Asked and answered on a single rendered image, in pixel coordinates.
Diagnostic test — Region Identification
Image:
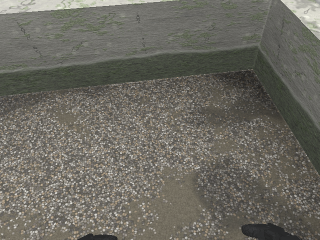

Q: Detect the right robot hand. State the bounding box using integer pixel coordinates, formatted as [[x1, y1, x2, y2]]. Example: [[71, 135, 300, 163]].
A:
[[241, 223, 302, 240]]

